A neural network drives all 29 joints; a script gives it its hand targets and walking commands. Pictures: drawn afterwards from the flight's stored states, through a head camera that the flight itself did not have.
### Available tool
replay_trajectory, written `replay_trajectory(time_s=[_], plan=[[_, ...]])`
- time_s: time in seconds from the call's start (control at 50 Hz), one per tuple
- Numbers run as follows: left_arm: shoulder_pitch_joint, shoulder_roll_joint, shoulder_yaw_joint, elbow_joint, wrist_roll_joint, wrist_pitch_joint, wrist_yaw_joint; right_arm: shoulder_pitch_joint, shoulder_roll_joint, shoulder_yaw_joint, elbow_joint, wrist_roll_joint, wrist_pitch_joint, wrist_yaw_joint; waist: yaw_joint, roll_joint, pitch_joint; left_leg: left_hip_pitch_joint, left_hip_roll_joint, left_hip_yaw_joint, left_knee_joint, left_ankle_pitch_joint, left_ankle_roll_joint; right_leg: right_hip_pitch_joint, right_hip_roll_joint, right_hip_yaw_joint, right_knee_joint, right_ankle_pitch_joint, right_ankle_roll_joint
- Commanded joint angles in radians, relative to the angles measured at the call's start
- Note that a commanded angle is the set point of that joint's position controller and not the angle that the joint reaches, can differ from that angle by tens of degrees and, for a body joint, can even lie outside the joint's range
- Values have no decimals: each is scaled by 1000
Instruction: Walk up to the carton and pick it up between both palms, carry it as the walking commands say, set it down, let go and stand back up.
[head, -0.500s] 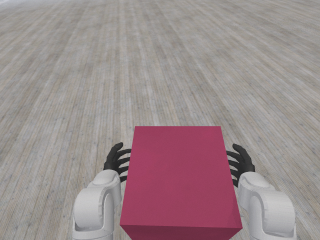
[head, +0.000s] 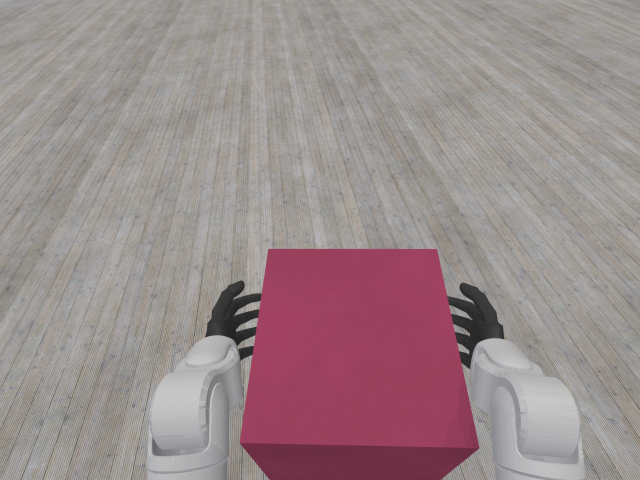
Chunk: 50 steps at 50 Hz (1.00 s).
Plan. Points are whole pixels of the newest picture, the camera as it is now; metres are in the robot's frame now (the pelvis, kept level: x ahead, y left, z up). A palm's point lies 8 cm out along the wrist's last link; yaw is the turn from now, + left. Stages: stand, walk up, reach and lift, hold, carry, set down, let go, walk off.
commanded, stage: carry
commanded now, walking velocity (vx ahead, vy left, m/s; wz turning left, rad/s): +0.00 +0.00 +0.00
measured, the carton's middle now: (351, 376) +0.25 +0.01 +0.02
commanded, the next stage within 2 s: none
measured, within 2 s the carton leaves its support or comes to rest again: neither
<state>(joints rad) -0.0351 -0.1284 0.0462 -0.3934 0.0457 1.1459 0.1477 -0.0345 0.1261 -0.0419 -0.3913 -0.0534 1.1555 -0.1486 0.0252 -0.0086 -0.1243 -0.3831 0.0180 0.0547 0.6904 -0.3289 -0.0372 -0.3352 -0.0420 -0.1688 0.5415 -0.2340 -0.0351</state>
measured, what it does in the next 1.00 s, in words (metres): steps on the spot: left foot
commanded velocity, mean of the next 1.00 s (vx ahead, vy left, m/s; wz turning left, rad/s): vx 0.00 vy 0.00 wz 0.00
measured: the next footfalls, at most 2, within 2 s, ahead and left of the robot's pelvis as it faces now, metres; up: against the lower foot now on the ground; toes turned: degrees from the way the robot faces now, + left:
left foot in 0.02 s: +0.05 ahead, +0.11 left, +0.00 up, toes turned +4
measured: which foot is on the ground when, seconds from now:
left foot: up 0.00-0.00, down 0.02-1.00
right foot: down 0.00-1.00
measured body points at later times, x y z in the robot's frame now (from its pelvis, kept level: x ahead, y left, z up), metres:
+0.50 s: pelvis -0.02 +0.01 +0.00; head -0.04 +0.00 +0.45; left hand +0.24 +0.15 +0.08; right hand +0.24 -0.15 +0.08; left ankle +0.01 +0.11 -0.73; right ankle +0.03 -0.10 -0.73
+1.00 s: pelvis -0.01 -0.01 +0.00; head -0.02 -0.02 +0.45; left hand +0.27 +0.13 +0.07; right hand +0.26 -0.17 +0.06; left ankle +0.01 +0.11 -0.73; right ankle +0.03 -0.10 -0.73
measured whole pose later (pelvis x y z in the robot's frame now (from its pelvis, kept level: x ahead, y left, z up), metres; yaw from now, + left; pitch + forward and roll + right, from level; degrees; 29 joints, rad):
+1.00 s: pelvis -0.01 -0.01 +0.00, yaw -1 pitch +4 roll +0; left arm -0.07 -0.13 0.07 -0.23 0.07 0.97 0.11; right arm -0.07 0.13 -0.05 -0.23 -0.09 0.99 -0.13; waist -0.01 0.00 -0.11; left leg -0.35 0.04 0.07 0.51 -0.22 -0.01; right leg -0.38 -0.03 -0.15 0.50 -0.19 -0.05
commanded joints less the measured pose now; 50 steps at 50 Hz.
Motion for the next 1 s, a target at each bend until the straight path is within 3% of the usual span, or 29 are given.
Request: replay_trajectory(time_s=[0.0,0.02,0.04,0.06,0.08,0.1,0.12,0.14,0.18,0.3,0.36,0.52,0.68,0.98], plan=[[-384,-827,-591,-121,-253,-30,-115,-404,820,583,-155,258,-40,108,-26,-30,-186,177,35,-7,-336,120,8,83,-138,125,-10,218,-20],[-330,-824,-594,-127,-252,-19,-107,-376,822,598,-158,267,-26,108,-18,70,-214,262,150,-142,-273,462,36,-20,-114,138,7,133,29],[-341,-803,-588,-125,-247,-11,-107,-343,808,572,-115,246,-27,105,-19,158,-223,223,170,-180,-235,572,76,-1,-87,121,-4,25,47],[-342,-759,-538,-28,-204,-18,-111,-346,762,523,-24,210,-35,109,-21,147,-215,190,171,-182,-255,548,87,12,-80,106,8,-8,51],[-359,-715,-484,74,-161,-44,-121,-368,723,470,75,171,-62,120,-20,101,-201,154,163,-165,-265,471,85,33,-78,105,-4,10,45],[-399,-740,-490,67,-164,-73,-131,-419,748,478,58,179,-92,133,-18,65,-171,108,147,-143,-276,354,77,50,-81,108,-25,33,39],[-442,-818,-550,-41,-209,-90,-136,-474,827,543,-61,228,-108,139,-19,43,-150,69,131,-129,-290,224,70,62,-85,112,-45,43,32],[-444,-832,-553,-40,-212,-100,-136,-483,839,547,-66,228,-116,138,-20,31,-147,57,121,-121,-305,132,65,64,-87,117,-58,46,27],[-421,-846,-572,-64,-226,-102,-130,-461,849,565,-94,234,-115,131,-22,28,-172,63,116,-121,-317,77,61,65,-87,121,-65,41,25],[-386,-781,-548,-25,-207,-109,-130,-408,793,542,-40,202,-117,125,-24,17,-182,82,117,-106,-313,107,61,57,-99,138,-88,51,28],[-394,-812,-588,-97,-239,-98,-127,-415,825,583,-110,229,-106,121,-25,15,-173,78,117,-105,-316,76,58,47,-103,145,-103,31,28],[-378,-752,-549,-59,-217,-66,-121,-399,776,558,-78,209,-73,110,-28,3,-157,80,113,-92,-302,85,50,38,-117,161,-136,9,28],[-425,-755,-484,77,-169,-140,-137,-449,775,501,52,170,-143,132,-28,-1,-161,75,107,-90,-284,94,46,38,-118,172,-149,3,18],[-414,-770,-495,51,-172,-202,-146,-435,793,521,31,176,-208,138,-30,0,-211,106,109,-78,-249,162,44,76,-120,170,-138,93,5]])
